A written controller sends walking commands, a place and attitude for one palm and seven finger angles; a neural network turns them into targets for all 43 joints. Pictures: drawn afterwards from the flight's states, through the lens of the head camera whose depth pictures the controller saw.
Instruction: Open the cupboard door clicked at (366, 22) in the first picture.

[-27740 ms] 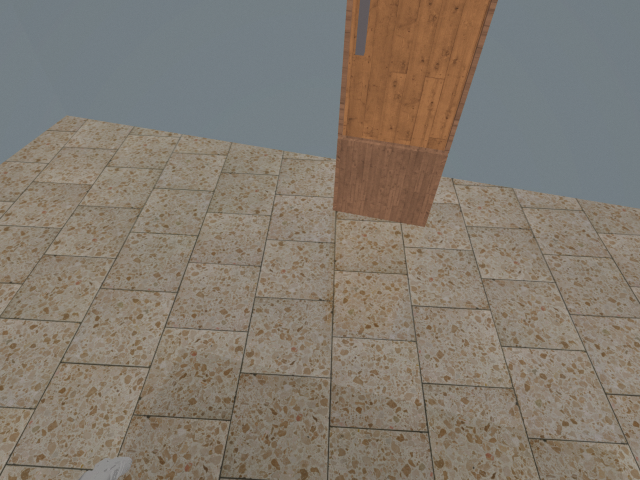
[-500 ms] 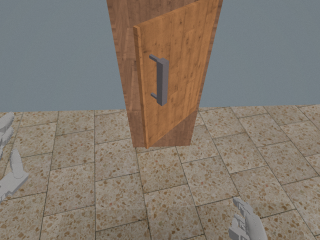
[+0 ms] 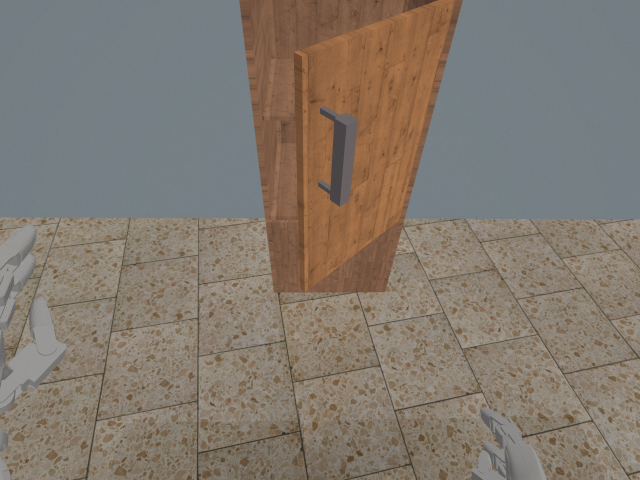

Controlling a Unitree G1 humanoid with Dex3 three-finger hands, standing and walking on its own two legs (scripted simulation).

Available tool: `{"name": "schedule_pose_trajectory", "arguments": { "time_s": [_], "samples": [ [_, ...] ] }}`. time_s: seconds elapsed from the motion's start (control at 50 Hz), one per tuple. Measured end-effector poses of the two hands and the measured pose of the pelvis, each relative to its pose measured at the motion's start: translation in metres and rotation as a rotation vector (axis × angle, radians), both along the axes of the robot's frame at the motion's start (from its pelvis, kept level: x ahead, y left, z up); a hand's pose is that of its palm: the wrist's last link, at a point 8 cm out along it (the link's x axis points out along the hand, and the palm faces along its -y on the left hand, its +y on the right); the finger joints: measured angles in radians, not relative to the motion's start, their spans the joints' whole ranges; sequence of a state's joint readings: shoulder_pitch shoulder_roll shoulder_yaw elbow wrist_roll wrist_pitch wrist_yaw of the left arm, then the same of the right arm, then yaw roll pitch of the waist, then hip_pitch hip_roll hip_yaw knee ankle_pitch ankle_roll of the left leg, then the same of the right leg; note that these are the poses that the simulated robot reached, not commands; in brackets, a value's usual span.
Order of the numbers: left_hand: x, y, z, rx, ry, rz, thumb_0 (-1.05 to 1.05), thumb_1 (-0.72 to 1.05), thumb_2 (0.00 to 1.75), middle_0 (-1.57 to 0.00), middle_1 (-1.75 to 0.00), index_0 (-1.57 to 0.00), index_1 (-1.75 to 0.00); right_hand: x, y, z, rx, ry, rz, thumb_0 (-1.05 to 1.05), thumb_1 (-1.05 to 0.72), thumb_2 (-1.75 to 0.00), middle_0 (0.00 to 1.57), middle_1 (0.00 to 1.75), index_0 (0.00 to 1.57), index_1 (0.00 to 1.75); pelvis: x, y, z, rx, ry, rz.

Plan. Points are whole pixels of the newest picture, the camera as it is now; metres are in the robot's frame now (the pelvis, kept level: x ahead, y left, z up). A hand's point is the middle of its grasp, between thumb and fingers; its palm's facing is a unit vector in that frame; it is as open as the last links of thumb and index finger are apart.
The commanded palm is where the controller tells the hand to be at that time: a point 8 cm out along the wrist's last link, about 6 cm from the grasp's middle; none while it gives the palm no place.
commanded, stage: stop stepping back and stand still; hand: left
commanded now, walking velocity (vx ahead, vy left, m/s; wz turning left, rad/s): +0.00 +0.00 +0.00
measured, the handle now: (333, 157) +0.62 +0.02 +0.06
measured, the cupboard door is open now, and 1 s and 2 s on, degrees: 42 42 42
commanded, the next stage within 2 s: let the arm hang, fingers relaxed in 0.08 s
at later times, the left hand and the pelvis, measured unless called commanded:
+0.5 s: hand out of the picture +0.04 +0.17 -0.18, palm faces +0.02 -0.98 -0.18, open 7.1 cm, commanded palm none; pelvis -0.01 -0.01 -0.01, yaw +2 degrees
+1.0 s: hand out of the picture -0.02 +0.16 -0.18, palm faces +0.07 -0.98 -0.20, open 7.4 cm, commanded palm none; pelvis +0.01 -0.01 +0.00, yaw +2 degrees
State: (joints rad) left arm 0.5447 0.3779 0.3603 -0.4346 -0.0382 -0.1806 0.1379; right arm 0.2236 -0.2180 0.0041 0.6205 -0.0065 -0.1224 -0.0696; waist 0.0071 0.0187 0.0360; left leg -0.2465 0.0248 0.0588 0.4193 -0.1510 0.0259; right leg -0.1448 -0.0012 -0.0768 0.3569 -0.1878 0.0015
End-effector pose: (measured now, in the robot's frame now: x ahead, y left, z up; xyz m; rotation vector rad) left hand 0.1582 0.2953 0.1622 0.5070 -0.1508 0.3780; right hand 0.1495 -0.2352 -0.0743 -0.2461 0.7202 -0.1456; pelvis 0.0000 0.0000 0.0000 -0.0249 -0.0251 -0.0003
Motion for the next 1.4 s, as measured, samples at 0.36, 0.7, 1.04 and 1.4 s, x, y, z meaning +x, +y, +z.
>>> {"name": "schedule_pose_trajectory", "arguments": {
  "time_s": [0.36,0.7,1.04,1.4],
  "samples": [
    [-0.028,-0.01,-0.216,-0.263,0.922,0.072,0.01,0.9,0.9,-0.2,-0.3,-0.2,-0.3,-0.025,-0.016,-0.058,0.054,0.23,0.027,0.01,-0.91,-0.9,0.2,0.3,0.2,0.3,-0.01,0.004,-0.013,0.019,0.03,0.015],
    [-0.21,-0.077,-0.31,-0.606,1.554,0.286,0.0,0.95,0.89,-0.2,-0.3,-0.21,-0.3,-0.166,-0.007,-0.075,0.063,0.75,-0.086,0.01,-0.91,-0.9,0.2,0.3,0.2,0.3,-0.003,-0.01,-0.006,0.007,0.004,0.046],
    [-0.17,-0.093,-0.309,-0.61,1.49,0.255,0.0,0.91,0.9,-0.2,-0.3,-0.2,-0.3,-0.151,0.024,-0.085,0.158,0.721,-0.091,0.01,-0.92,-0.9,0.2,0.3,0.2,0.3,0.013,-0.01,-0.004,0.025,-0.002,0.03],
    [-0.155,-0.099,-0.311,-0.628,1.493,0.256,0.01,0.91,0.9,-0.2,-0.3,-0.2,-0.3,-0.127,0.01,-0.08,0.119,0.709,-0.094,0.01,-0.91,-0.9,0.2,0.3,0.2,0.3,0.029,-0.014,-0.002,0.025,0.001,0.036]
  ]
}}
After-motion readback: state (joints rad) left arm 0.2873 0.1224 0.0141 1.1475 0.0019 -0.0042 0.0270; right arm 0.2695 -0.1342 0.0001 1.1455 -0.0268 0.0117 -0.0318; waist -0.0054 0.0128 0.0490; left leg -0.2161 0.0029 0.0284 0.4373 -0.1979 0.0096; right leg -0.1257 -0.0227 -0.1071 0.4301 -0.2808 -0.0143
